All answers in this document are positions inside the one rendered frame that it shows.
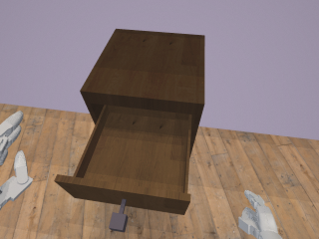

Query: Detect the drawer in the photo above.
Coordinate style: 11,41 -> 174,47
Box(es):
54,105 -> 192,215

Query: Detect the left robot hand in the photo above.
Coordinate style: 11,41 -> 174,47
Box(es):
0,111 -> 33,210

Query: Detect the cabinet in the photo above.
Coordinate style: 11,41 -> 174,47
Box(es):
80,29 -> 205,159

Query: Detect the right robot hand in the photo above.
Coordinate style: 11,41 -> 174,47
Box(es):
238,190 -> 278,239

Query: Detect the handle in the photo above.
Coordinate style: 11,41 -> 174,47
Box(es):
109,198 -> 129,233

